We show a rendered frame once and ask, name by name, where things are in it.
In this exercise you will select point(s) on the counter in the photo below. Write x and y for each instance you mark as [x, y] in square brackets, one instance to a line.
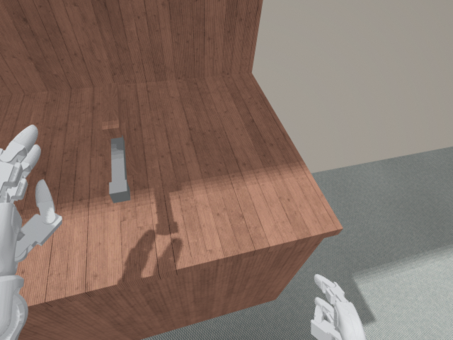
[223, 211]

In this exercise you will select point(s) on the tap lever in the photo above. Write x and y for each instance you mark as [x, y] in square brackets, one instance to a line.
[118, 189]

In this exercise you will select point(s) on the robot left hand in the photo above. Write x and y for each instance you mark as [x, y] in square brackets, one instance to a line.
[16, 162]

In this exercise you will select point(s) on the robot left forearm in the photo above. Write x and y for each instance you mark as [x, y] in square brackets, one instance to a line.
[13, 307]

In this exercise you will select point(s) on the robot right hand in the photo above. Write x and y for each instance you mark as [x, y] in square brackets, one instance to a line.
[342, 320]

